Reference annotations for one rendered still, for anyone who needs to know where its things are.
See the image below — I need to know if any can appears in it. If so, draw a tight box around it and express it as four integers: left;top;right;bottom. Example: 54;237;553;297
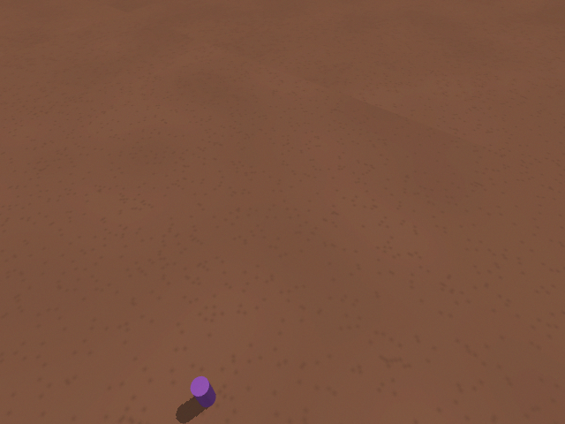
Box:
191;376;216;407

